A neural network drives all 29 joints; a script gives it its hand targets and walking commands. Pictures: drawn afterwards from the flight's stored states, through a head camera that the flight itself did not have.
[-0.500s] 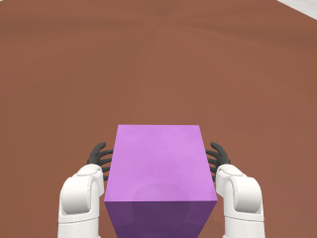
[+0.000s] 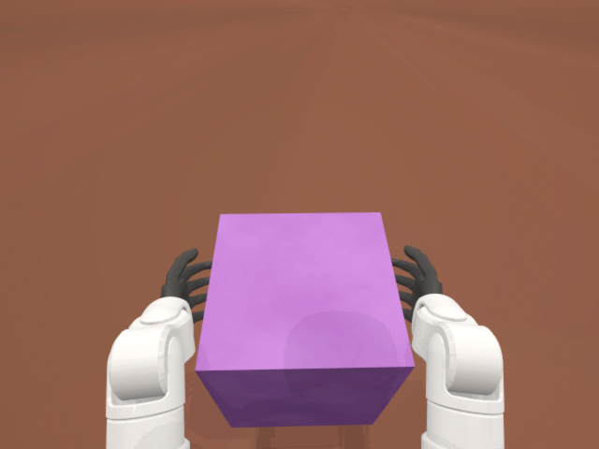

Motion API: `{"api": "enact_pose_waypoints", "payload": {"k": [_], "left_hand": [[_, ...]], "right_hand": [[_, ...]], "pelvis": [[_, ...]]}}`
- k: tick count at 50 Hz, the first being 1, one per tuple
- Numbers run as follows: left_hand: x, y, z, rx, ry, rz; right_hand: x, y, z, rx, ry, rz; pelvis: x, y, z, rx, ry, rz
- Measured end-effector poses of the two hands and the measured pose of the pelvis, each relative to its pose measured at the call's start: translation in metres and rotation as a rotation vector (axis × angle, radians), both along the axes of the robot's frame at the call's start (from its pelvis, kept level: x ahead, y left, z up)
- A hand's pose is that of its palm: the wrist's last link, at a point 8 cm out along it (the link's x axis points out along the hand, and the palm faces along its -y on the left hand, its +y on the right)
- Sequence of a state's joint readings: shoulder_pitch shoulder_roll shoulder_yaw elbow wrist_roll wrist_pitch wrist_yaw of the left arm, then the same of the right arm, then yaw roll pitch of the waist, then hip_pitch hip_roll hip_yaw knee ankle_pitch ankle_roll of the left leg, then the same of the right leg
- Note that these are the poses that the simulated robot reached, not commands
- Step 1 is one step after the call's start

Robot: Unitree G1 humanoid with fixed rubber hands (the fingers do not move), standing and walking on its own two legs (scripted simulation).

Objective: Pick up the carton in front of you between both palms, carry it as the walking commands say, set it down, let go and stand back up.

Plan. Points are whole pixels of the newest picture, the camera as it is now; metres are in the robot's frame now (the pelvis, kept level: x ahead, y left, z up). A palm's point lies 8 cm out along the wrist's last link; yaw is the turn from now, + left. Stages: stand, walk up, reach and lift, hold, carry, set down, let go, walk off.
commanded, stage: carry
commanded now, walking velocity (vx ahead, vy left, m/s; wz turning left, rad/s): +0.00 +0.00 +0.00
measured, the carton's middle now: (301, 326) +0.28 +0.00 +0.01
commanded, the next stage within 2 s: hold in 1.78 s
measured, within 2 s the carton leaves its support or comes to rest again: neither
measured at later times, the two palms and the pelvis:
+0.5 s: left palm (179, 264) +0.34 +0.17 +0.08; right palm (403, 262) +0.34 -0.13 +0.09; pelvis +0.07 +0.02 -0.01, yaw +0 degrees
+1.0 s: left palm (180, 294) +0.30 +0.16 +0.07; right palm (409, 292) +0.30 -0.14 +0.07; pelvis +0.04 +0.01 +0.00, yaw +0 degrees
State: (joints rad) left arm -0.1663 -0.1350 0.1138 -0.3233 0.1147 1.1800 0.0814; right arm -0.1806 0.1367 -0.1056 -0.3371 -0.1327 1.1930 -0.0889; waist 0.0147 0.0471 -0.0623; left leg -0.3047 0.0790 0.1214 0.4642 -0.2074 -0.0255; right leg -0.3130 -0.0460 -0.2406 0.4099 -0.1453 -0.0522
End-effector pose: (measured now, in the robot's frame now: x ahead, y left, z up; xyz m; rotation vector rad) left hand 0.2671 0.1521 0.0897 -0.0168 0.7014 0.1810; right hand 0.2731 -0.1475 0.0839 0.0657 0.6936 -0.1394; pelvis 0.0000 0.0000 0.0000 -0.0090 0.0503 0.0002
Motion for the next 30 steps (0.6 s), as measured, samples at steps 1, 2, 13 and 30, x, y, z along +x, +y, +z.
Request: {"api": "enact_pose_waypoints", "payload": {"k": [1,2,13,30], "left_hand": [[0.006,0.001,0.002,-0.007,-0.012,-0.002],[0.012,0.003,0.003,-0.014,-0.019,-0.004],[0.063,0.012,-0.001,-0.032,0.002,-0.011],[0.062,0.014,-0.003,-0.024,-0.003,-0.016]], "right_hand": [[0.006,0.001,0.004,-0.009,-0.011,0.0],[0.011,0.003,0.008,-0.019,-0.019,0.001],[0.06,0.012,0.008,-0.037,0.003,-0.006],[0.057,0.014,0.003,-0.03,-0.003,-0.01]], "pelvis": [[0.008,0.001,0.0,-0.001,-0.004,-0.003],[0.016,0.003,0.0,0.0,-0.006,-0.003],[0.07,0.013,-0.005,0.009,0.01,-0.004],[0.068,0.016,-0.008,0.006,0.001,-0.006]]}}
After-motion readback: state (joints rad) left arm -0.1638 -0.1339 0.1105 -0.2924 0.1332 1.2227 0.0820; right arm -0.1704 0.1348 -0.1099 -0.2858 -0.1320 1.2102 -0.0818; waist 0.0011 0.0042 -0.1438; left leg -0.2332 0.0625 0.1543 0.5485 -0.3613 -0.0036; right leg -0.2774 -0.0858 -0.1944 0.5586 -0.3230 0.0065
